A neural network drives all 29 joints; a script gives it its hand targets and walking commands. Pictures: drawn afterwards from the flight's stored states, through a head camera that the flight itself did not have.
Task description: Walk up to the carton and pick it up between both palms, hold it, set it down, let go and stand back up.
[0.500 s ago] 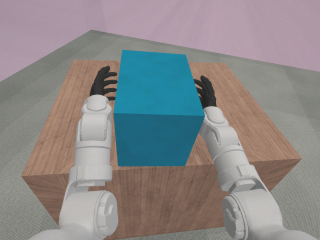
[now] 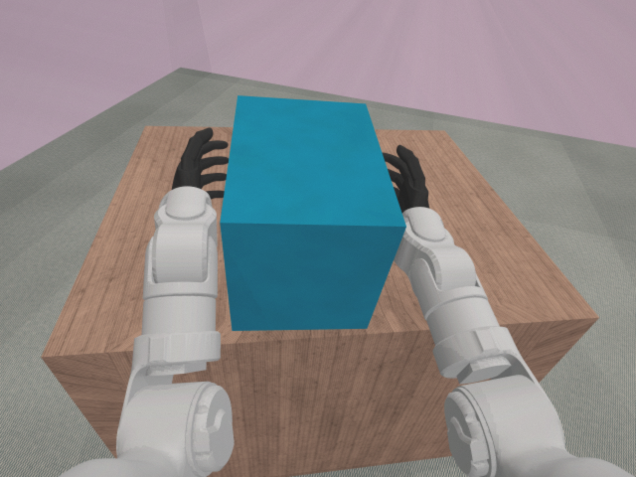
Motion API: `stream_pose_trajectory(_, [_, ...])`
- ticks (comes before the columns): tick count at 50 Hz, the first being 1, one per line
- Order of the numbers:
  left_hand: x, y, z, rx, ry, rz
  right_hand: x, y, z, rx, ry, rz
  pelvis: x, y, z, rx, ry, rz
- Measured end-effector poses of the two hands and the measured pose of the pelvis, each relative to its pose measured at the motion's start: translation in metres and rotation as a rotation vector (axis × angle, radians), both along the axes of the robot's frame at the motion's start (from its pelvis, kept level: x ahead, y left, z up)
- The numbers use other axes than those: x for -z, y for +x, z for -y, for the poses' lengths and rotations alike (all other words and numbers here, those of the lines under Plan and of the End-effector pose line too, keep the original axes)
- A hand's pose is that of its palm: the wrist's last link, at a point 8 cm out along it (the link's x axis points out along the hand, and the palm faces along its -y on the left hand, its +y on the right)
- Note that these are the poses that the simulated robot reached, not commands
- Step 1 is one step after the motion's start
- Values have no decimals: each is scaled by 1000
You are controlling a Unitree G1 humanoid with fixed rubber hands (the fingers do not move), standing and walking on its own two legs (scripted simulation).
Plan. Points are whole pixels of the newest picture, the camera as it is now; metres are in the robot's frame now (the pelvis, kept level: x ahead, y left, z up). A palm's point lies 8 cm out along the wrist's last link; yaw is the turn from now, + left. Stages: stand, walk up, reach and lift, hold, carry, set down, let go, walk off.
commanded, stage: reach and lift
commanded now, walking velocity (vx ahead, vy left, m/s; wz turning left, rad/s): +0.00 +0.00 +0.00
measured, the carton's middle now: (302, 211) +0.39 +0.00 +0.17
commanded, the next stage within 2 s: hold in 0.02 s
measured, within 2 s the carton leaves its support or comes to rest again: neither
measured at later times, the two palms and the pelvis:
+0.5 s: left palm (184, 188) +0.35 +0.14 +0.23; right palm (414, 205) +0.35 -0.13 +0.21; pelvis -0.01 +0.00 +0.00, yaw +0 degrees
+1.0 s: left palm (183, 189) +0.36 +0.14 +0.22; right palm (411, 203) +0.35 -0.13 +0.21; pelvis -0.01 +0.00 +0.00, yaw +0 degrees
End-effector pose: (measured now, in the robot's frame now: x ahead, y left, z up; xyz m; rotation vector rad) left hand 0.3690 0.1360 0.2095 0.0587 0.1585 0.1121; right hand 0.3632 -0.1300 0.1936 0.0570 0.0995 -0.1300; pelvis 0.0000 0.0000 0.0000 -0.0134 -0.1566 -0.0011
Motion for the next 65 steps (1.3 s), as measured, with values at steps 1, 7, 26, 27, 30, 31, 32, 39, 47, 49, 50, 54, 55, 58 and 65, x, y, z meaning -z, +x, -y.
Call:
stream_pose_trajectory(1, [0, -1, 0, -1, -1, -2, 0, 0, 0, -2, 0, -2, 0, 0, 0, 1, 0, 3])
stream_pose_trajectory(7, [-5, -11, -3, -7, -5, 13, -7, -7, -2, -11, 3, 13, 0, -2, 0, -1, -2, 14])
stream_pose_trajectory(26, [-18, -16, -2, -7, 0, -5, -16, -13, -2, -6, 27, -6, 0, -14, 0, 4, 1, 13])
stream_pose_trajectory(27, [-18, -16, -2, -6, 0, -5, -16, -14, -2, -6, 26, -6, 0, -14, 0, 5, 0, 11])
stream_pose_trajectory(30, [-19, -17, -3, -4, -3, 5, -17, -14, -3, -5, 21, 5, 0, -14, 0, 6, -1, 9])
stream_pose_trajectory(31, [-19, -17, -3, -3, -4, 7, -17, -15, -3, -4, 21, 6, 0, -14, 0, 6, -1, 9])
stream_pose_trajectory(32, [-19, -17, -3, -3, -4, 6, -17, -14, -3, -3, 22, 5, 0, -14, 0, 6, -1, 9])
stream_pose_trajectory(39, [-17, -14, -6, -8, -1, -3, -16, -11, -6, -8, 24, -5, 0, -11, -1, 7, 0, 3])
stream_pose_trajectory(47, [-14, -13, -6, -5, -3, 0, -15, -9, -6, -7, 25, -1, 0, -8, -2, 1, -2, 5])
stream_pose_trajectory(49, [-14, -13, -6, -4, -2, 4, -16, -10, -5, -7, 24, 3, 1, -7, -2, 2, -2, 5])
stream_pose_trajectory(50, [-14, -13, -5, -3, -1, 6, -16, -10, -5, -6, 24, 4, 1, -7, -3, 2, -2, 6])
stream_pose_trajectory(54, [-15, -14, -4, -1, 0, 12, -18, -11, -3, -4, 24, 10, 1, -5, -3, 3, -2, 8])
stream_pose_trajectory(55, [-15, -14, -3, -1, 1, 13, -18, -11, -3, -4, 25, 11, 1, -5, -3, 4, -2, 9])
stream_pose_trajectory(58, [-16, -14, -2, -4, 2, 10, -18, -11, -2, -5, 29, 7, 1, -5, -2, 6, 0, 11])
stream_pose_trajectory(65, [-18, -14, -1, -9, 0, 8, -17, -9, -1, -10, 32, 5, 1, -4, 0, 6, 1, 10])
